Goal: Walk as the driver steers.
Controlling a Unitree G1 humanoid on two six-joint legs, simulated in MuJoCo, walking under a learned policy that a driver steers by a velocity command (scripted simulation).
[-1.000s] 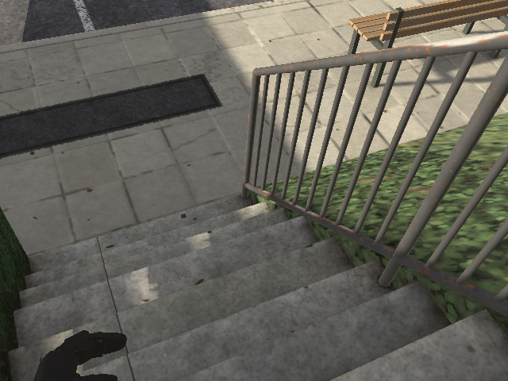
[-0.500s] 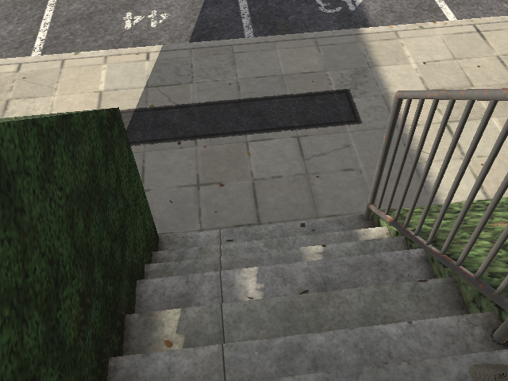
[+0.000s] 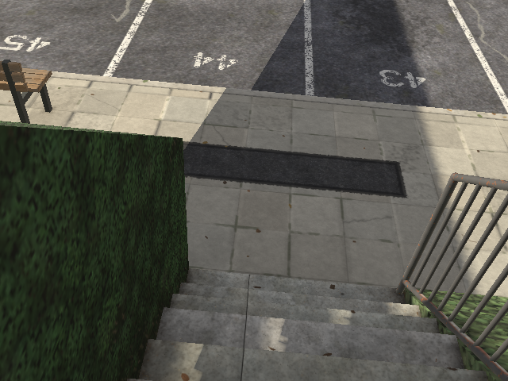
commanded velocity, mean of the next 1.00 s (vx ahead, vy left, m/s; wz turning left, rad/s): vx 0.23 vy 0.00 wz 0.04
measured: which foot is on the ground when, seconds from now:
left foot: down 0.00-0.40, up 0.42-0.84, down 0.86-1.00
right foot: up 0.00-0.38, down 0.40-1.00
